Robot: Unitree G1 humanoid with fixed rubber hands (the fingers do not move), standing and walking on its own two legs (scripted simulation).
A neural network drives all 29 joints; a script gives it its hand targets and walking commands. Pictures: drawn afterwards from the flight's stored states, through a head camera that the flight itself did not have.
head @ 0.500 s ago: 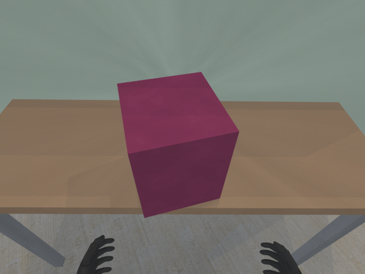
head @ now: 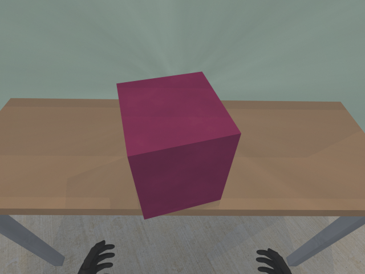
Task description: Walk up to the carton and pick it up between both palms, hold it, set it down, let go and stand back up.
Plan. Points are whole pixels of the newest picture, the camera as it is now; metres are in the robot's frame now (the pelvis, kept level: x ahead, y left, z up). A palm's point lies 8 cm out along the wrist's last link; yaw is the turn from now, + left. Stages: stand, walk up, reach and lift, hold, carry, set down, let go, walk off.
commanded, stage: let go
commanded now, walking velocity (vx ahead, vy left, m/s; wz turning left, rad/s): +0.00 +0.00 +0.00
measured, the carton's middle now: (172, 146) +0.42 +0.04 +0.06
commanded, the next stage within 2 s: stand in 0.26 s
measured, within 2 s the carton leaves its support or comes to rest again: neither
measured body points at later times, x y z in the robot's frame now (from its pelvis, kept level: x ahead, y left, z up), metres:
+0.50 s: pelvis +0.00 +0.01 +0.00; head +0.02 +0.02 +0.45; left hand +0.15 +0.26 -0.10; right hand +0.14 -0.27 -0.09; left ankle -0.03 +0.14 -0.74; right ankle +0.00 -0.09 -0.74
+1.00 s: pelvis +0.00 +0.01 +0.00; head +0.02 +0.02 +0.45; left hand +0.13 +0.27 -0.12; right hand +0.13 -0.27 -0.10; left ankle -0.03 +0.14 -0.74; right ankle +0.00 -0.09 -0.74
